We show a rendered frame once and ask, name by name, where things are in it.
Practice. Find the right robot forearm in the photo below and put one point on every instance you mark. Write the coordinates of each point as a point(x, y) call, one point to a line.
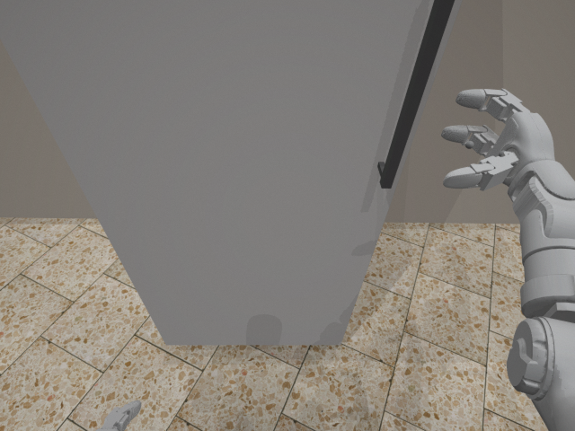
point(543, 196)

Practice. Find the handle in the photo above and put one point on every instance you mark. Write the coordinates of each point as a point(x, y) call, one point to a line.
point(437, 23)

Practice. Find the right robot hand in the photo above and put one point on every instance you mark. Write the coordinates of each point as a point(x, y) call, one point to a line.
point(526, 138)

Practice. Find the fridge door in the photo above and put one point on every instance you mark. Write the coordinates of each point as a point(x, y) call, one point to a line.
point(229, 148)

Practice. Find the left robot hand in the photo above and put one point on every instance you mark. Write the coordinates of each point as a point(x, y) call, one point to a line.
point(119, 418)

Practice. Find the right robot upper arm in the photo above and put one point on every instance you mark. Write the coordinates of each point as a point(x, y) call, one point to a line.
point(541, 364)

